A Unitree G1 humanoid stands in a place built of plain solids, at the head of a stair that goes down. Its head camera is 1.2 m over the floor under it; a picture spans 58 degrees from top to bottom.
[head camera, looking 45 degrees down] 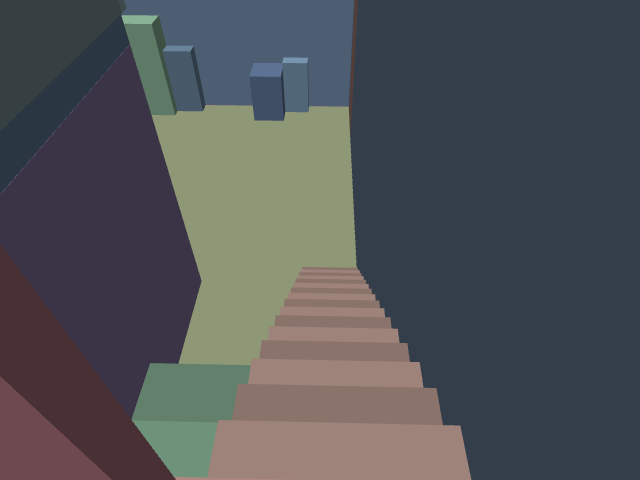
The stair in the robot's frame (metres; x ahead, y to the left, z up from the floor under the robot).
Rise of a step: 0.21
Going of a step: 0.23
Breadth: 0.79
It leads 1 degrees to the right of straight ahead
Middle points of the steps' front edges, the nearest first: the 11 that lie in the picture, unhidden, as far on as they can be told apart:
0.58 -0.06 -0.21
0.81 -0.07 -0.42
1.04 -0.07 -0.63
1.27 -0.08 -0.85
1.50 -0.08 -1.06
1.73 -0.09 -1.27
1.96 -0.09 -1.48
2.20 -0.10 -1.69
2.43 -0.10 -1.91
2.66 -0.11 -2.12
2.89 -0.12 -2.33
